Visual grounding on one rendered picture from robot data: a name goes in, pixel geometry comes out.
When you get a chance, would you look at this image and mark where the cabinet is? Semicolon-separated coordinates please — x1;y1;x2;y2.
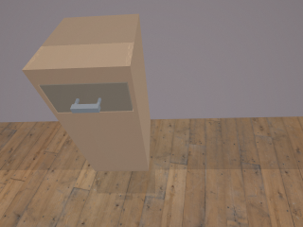
22;13;151;171

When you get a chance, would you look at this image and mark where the drawer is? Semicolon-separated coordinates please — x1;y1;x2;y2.
40;81;133;113

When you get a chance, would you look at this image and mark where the handle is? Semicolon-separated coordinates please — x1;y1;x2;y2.
70;97;101;114

